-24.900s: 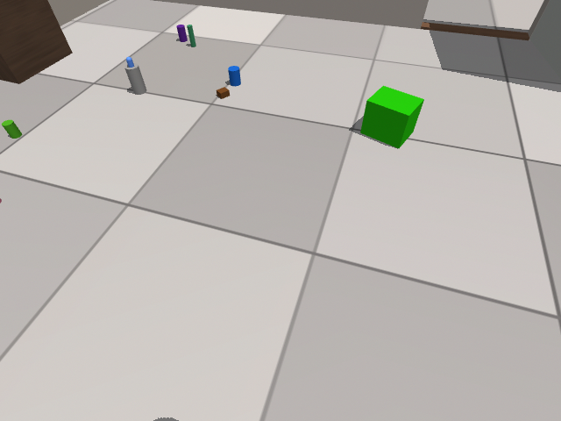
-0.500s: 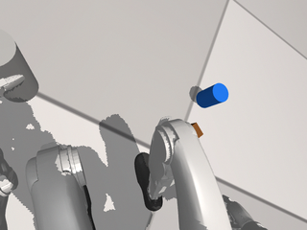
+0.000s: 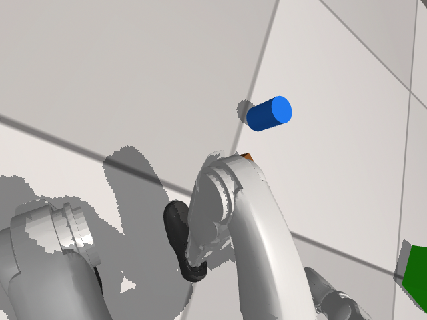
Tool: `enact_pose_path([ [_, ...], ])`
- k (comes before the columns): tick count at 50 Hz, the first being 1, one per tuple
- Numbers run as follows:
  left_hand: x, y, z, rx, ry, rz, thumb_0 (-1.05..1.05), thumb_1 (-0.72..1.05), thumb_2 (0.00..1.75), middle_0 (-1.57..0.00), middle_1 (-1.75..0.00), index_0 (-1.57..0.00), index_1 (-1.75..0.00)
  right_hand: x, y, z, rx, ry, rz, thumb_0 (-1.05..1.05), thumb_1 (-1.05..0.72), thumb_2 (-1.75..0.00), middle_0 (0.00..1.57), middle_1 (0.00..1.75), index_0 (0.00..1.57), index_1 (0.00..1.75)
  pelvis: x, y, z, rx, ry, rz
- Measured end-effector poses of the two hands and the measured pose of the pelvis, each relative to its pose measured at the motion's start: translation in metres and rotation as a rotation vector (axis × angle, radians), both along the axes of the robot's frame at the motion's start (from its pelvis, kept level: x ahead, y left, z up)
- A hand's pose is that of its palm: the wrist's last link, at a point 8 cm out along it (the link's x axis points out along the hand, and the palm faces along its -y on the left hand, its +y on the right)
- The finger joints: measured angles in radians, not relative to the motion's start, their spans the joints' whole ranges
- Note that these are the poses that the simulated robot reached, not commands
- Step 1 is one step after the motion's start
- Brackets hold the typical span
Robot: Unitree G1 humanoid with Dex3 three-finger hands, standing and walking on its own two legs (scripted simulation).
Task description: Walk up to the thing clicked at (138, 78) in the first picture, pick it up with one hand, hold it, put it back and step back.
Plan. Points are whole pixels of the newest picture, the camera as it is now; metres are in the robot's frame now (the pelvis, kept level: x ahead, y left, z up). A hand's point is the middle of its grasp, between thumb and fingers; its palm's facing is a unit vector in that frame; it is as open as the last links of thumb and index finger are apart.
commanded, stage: lower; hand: left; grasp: from the side
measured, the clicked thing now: out of the picture +0.50 +0.28 -0.17
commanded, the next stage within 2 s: loosen in 0.08 s
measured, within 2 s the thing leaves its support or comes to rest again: neither
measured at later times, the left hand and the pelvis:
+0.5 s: hand out of the picture +0.50 +0.30 -0.16, palm faces +0.28 -0.96 -0.02, open 11.8 cm; pelvis -0.01 +0.00 +0.00, yaw -2 degrees
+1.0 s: hand out of the picture +0.52 +0.29 -0.14, palm faces +0.31 -0.95 +0.00, open 13.3 cm; pelvis -0.01 +0.00 +0.00, yaw -3 degrees
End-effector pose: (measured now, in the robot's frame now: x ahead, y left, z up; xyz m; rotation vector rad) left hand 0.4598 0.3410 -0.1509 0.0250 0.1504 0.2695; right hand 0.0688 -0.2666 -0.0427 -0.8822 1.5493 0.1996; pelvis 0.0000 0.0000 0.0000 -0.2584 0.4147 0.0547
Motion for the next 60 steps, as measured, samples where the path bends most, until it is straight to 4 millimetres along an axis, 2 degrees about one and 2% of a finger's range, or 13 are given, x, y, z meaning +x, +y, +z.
enact_pose_path([
  [10,0.012,-0.005,-0.006,-0.024,-0.026,0.012,-0.03,-0.61,0.99,-0.61,-1.01,-0.62,-1.01,0.013,0.005,0.008,-0.028,-0.045,0.067,0.00,-0.92,-0.91,0.21,0.30,0.20,0.30,-0.003,0.002,-0.003,-0.028,-0.040,-0.014],
  [15,0.011,-0.004,-0.009,-0.016,-0.022,0.006,-0.03,-0.61,0.97,-0.63,-0.98,-0.63,-0.98,0.014,0.008,0.009,-0.030,-0.040,0.096,-0.01,-0.92,-0.90,0.21,0.30,0.20,0.30,-0.006,0.003,-0.003,-0.036,-0.055,-0.018],
  [20,0.007,-0.001,-0.012,-0.018,-0.019,0.014,-0.03,-0.58,0.88,-0.67,-0.91,-0.68,-0.91,0.012,0.009,0.008,-0.029,-0.022,0.108,-0.01,-0.92,-0.90,0.21,0.30,0.21,0.30,-0.007,0.004,-0.003,-0.039,-0.060,-0.019],
  [24,0.007,0.001,-0.009,-0.019,-0.043,0.019,-0.03,-0.55,0.78,-0.71,-0.87,-0.72,-0.86,0.010,0.009,0.008,-0.034,-0.009,0.110,-0.01,-0.92,-0.90,0.21,0.30,0.21,0.30,-0.007,0.004,-0.003,-0.039,-0.062,-0.018],
  [28,0.010,-0.001,-0.007,-0.015,-0.053,0.010,-0.03,-0.55,0.75,-0.73,-0.84,-0.74,-0.83,0.009,0.009,0.007,-0.037,-0.007,0.111,0.00,-0.92,-0.90,0.21,0.30,0.21,0.30,-0.007,0.004,-0.003,-0.040,-0.061,-0.020],
  [34,0.020,-0.002,0.007,-0.020,-0.112,0.032,-0.03,-0.49,0.66,-0.75,-0.80,-0.74,-0.78,0.011,0.010,0.008,-0.037,-0.026,0.111,0.00,-0.91,-0.90,0.21,0.30,0.21,0.30,-0.008,0.005,-0.003,-0.043,-0.066,-0.022],
  [40,0.028,-0.004,0.015,-0.012,-0.115,0.031,-0.02,-0.43,0.55,-0.70,-0.69,-0.70,-0.68,0.015,0.012,0.008,-0.030,-0.063,0.104,0.00,-0.91,-0.90,0.21,0.30,0.21,0.30,-0.009,0.005,-0.003,-0.045,-0.065,-0.029],
  [47,0.023,-0.004,0.010,-0.015,-0.088,0.034,-0.01,-0.37,0.43,-0.60,-0.56,-0.61,-0.55,0.014,0.015,0.006,-0.016,-0.064,0.100,0.00,-0.90,-0.90,0.21,0.30,0.21,0.30,-0.010,0.004,-0.002,-0.041,-0.066,-0.033],
  [60,0.022,0.002,0.009,-0.006,-0.118,0.031,0.00,-0.40,0.29,-0.38,-0.34,-0.38,-0.34,0.016,0.012,0.008,-0.041,-0.044,0.114,0.00,-0.89,-0.90,0.21,0.30,0.21,0.30,-0.009,0.004,-0.004,-0.043,-0.066,-0.034],
])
